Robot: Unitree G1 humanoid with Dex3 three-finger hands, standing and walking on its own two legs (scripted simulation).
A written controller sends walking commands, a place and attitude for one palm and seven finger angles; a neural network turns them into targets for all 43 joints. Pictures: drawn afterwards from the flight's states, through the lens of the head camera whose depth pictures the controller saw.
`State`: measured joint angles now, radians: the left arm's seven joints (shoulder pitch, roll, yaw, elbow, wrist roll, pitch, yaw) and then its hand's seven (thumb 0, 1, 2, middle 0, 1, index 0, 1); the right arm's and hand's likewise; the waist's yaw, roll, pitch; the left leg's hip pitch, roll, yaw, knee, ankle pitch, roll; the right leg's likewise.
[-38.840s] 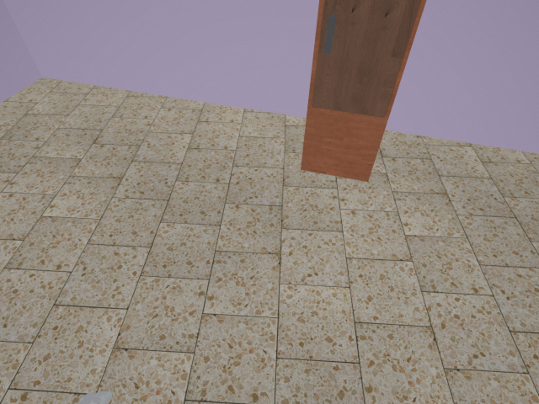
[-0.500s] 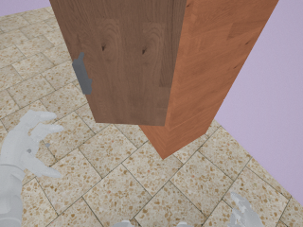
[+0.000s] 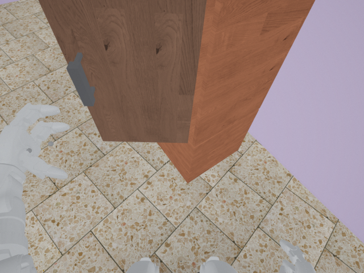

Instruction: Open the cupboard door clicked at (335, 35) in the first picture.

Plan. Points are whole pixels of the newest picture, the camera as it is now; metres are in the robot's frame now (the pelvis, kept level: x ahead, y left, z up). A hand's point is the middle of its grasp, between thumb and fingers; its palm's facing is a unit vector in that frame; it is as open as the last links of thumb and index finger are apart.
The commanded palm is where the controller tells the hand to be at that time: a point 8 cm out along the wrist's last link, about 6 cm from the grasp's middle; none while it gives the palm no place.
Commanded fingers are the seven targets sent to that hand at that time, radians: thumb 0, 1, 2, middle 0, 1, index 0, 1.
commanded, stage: move the hooked fingers beside the handle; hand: left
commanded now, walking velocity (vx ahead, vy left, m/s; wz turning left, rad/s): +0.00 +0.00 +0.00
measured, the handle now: (84, 80) +0.57 +0.28 +0.05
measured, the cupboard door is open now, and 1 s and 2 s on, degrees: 55 55 55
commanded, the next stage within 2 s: none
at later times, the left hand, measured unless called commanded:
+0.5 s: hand (51, 119) +0.42 +0.31 +0.06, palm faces +0.02 -1.00 +0.01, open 14.0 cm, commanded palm +0.40 +0.36 +0.06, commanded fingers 0.00 -0.50 0.30 -0.30 -1.20 -0.30 -1.20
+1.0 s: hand (58, 96) +0.49 +0.32 +0.06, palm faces +0.01 -1.00 -0.01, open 14.0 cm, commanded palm +0.49 +0.36 +0.06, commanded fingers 0.00 -0.50 0.30 -0.30 -1.20 -0.30 -1.20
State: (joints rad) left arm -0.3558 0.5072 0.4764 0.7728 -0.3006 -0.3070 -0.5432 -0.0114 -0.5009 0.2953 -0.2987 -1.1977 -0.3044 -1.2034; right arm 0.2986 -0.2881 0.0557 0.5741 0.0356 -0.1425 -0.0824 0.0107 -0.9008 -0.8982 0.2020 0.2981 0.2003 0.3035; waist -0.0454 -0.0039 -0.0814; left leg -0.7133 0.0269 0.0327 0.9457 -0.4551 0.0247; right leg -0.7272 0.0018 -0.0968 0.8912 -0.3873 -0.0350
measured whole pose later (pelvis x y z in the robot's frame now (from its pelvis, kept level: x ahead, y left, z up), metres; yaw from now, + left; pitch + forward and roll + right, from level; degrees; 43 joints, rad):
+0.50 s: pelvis +0.00 +0.01 -0.01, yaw -1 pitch +17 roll -3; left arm -0.64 0.64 0.55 1.07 -0.23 -0.38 -0.57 -0.01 -0.50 0.30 -0.30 -1.20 -0.30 -1.20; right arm 0.34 -0.29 0.05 0.58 0.02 -0.05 -0.06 0.01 -0.90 -0.90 0.20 0.30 0.20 0.30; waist -0.09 -0.01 -0.09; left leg -0.84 0.03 0.04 1.01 -0.48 0.05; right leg -0.84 0.01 -0.09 0.92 -0.39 -0.02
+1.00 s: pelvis +0.00 +0.03 -0.02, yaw -2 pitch +22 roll -5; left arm -0.88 0.80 0.56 1.24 -0.13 -0.35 -0.55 -0.01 -0.50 0.30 -0.30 -1.20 -0.30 -1.20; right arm 0.40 -0.30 0.06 0.60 0.00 0.05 -0.05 0.00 -0.90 -0.90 0.20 0.30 0.20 0.30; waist -0.17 0.00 -0.08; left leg -0.95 0.04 0.03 1.06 -0.50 0.06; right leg -0.94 0.02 -0.09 0.93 -0.38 0.00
